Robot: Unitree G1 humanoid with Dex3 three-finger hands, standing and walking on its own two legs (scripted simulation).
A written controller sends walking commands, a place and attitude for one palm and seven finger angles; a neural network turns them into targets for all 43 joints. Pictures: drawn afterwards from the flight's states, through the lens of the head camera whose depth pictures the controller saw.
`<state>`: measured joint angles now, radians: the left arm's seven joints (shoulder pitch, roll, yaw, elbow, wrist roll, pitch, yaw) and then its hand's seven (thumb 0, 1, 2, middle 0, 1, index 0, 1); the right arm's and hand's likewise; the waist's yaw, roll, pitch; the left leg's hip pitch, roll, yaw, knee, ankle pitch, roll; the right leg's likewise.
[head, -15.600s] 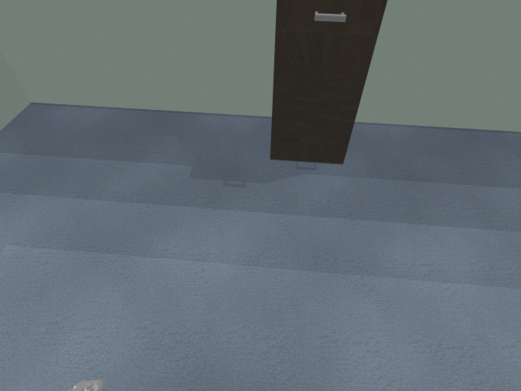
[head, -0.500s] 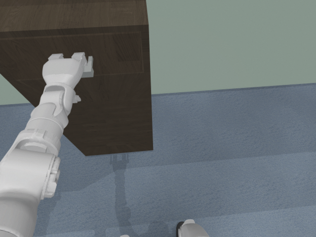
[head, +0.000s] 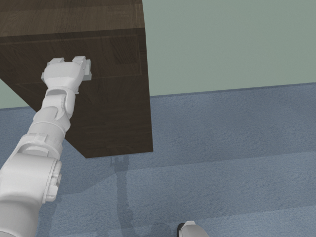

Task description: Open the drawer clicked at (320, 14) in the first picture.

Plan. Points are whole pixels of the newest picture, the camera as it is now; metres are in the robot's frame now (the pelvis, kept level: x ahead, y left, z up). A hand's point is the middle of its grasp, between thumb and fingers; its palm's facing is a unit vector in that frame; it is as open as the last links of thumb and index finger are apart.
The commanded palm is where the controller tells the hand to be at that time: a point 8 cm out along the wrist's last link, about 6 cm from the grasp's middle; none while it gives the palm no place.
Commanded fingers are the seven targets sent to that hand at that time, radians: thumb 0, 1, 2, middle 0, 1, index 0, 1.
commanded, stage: pull the drawer open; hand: left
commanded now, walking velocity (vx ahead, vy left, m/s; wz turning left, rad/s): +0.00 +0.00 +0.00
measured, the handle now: (68, 70) +0.55 +0.21 +0.06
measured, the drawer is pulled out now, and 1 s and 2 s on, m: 0.00 0.11 0.23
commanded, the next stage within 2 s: none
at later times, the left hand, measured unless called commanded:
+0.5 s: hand (71, 104) +0.46 +0.20 +0.04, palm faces -0.02 -0.02 -1.00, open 5.3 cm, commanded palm +0.41 +0.21 +0.09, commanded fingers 0.00 0.90 0.90 -0.40 -1.35 -0.40 -1.35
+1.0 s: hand (68, 123) +0.40 +0.20 +0.04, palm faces +0.00 -0.03 -1.00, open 5.3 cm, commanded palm +0.35 +0.21 +0.09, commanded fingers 0.00 0.90 0.90 -0.40 -1.35 -0.40 -1.35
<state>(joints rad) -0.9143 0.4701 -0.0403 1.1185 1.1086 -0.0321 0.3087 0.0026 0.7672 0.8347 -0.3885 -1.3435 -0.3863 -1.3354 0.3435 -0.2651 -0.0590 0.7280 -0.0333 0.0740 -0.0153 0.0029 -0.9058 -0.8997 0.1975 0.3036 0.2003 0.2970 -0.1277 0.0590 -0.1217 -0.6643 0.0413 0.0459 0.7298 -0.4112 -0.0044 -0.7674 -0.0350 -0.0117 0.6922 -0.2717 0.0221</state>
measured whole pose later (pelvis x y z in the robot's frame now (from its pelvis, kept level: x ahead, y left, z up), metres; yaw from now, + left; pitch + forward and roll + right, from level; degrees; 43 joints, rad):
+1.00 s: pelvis +0.01 -0.01 +0.01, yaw +0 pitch +12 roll +0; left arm -0.40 0.35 -0.09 0.60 1.08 0.01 0.31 -0.01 0.78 0.83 -0.34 -1.35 -0.40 -1.34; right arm 0.22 -0.25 -0.06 0.66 0.00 0.08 -0.03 0.01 -0.91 -0.90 0.20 0.30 0.20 0.30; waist -0.02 0.06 -0.10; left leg -0.42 0.04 0.06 0.61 -0.38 -0.01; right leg -0.55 -0.03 0.00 0.62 -0.27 0.02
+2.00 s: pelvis +0.00 -0.02 +0.02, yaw +0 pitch +6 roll +1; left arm 0.10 0.33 -0.13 0.10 1.07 0.04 0.29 0.00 0.76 0.81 -0.34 -1.35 -0.42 -1.35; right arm 0.11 -0.22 -0.02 0.65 -0.03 0.05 -0.03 0.01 -0.91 -0.90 0.20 0.30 0.20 0.30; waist 0.06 0.06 -0.06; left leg -0.30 0.04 0.05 0.58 -0.37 -0.03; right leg -0.44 -0.03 -0.01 0.63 -0.28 0.00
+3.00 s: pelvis +0.01 -0.02 +0.01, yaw -1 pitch +7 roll +1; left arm 0.53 0.36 -0.09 -0.25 1.06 0.02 0.38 -0.01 0.73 0.77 -0.32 -1.35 -0.42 -1.35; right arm 0.10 -0.23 -0.01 0.60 -0.05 0.06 0.02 0.01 -0.91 -0.90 0.20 0.30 0.20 0.30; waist 0.06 0.06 -0.08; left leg -0.35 0.05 0.07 0.68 -0.44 -0.03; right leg -0.50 -0.01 0.01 0.72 -0.33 0.00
